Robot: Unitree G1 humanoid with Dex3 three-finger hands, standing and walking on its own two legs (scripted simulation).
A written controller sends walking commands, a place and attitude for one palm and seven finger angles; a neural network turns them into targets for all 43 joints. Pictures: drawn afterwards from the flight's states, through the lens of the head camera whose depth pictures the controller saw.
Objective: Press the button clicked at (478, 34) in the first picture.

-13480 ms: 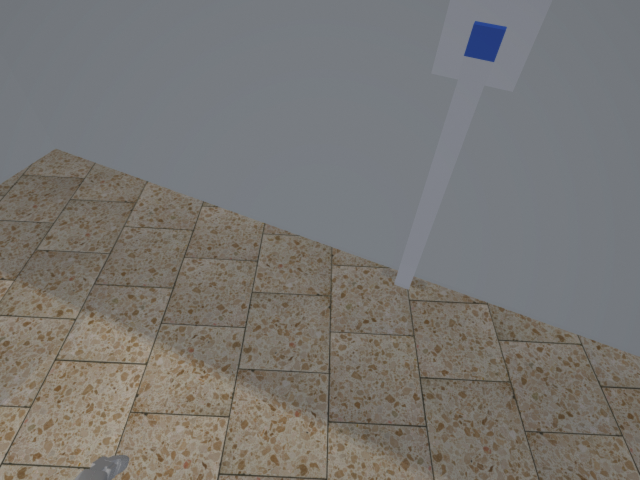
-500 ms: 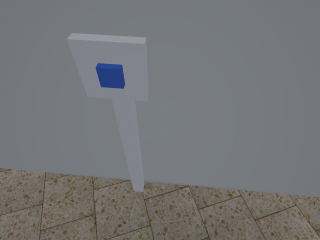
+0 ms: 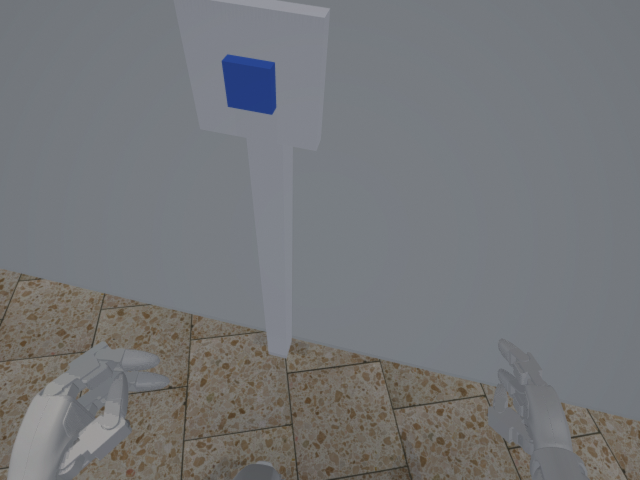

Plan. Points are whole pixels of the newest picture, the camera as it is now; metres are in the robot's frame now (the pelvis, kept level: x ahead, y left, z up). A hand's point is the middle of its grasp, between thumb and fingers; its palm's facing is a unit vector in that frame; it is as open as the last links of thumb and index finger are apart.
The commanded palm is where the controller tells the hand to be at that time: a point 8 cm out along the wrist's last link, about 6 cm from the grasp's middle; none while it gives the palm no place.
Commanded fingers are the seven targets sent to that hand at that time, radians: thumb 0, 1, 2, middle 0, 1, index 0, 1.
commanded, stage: raise the hand and make a fist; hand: left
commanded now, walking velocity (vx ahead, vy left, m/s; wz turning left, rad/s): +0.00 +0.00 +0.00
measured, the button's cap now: (251, 84) +0.53 +0.17 +0.22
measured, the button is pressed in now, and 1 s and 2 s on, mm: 0 0 0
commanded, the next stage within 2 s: aim a knuckle at the button in 1.46 s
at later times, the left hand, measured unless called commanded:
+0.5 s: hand (139, 337) +0.22 +0.22 +0.11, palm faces -0.10 -0.99 -0.07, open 3.1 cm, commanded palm +0.20 +0.28 +0.14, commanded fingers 0.00 0.90 0.90 -1.30 -1.50 -1.30 -1.50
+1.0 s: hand (74, 247) +0.25 +0.26 +0.21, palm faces -0.03 -0.99 -0.11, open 3.1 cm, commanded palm +0.22 +0.30 +0.21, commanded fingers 0.00 0.90 0.90 -1.30 -1.50 -1.30 -1.50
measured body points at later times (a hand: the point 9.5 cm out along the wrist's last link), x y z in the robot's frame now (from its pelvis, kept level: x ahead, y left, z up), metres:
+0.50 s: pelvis +0.01 +0.03 +0.03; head +0.02 +0.03 +0.48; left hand +0.22 +0.27 +0.12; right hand +0.14 -0.23 -0.05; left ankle +0.03 +0.12 -0.68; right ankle +0.00 -0.08 -0.68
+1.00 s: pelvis +0.02 +0.04 +0.05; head +0.00 +0.04 +0.50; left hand +0.25 +0.31 +0.21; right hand +0.22 -0.16 +0.00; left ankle +0.03 +0.12 -0.68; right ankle +0.00 -0.08 -0.68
